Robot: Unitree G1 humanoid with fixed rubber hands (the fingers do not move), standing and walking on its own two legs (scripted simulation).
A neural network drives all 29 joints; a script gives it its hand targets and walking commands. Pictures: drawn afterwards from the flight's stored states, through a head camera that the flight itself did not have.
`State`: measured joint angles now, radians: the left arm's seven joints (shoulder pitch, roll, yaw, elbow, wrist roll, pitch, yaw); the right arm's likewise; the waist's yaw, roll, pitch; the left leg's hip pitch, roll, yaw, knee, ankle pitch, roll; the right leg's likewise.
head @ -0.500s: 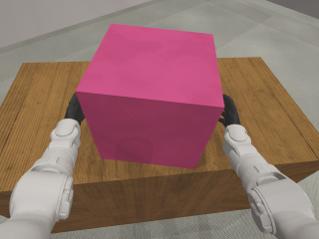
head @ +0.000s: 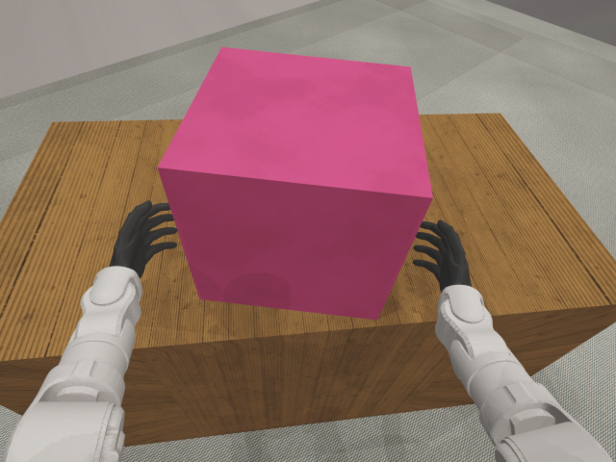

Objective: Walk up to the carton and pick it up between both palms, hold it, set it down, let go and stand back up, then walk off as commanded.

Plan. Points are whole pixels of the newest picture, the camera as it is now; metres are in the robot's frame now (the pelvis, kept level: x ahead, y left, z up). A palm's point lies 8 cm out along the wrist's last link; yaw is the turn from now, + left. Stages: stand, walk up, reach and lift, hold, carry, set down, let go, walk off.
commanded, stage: set down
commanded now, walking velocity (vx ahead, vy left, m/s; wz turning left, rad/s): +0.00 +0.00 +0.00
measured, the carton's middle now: (301, 187) +0.53 +0.00 +0.03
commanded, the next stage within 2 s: none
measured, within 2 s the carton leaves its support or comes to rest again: neither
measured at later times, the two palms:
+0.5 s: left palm (118, 307) +0.32 +0.25 +0.03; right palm (465, 318) +0.28 -0.19 +0.04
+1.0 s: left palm (103, 366) +0.25 +0.25 +0.01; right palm (476, 368) +0.22 -0.19 +0.04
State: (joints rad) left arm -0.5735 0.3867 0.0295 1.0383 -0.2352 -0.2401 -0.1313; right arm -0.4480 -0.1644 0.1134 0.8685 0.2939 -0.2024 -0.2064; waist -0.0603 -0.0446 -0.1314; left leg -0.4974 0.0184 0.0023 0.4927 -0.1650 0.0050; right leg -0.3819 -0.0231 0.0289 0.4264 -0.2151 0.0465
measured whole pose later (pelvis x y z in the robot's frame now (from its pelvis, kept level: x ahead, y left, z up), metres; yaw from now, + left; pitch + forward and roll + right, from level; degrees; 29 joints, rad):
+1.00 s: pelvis -0.01 +0.00 +0.00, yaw +0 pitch +0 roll -1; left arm 0.02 0.39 0.03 0.37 -0.24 -0.11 -0.15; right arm 0.15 -0.14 0.10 0.18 0.29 -0.12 -0.21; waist -0.02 -0.05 0.02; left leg -0.32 0.01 0.00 0.49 -0.17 0.01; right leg -0.20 -0.03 0.03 0.43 -0.23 0.05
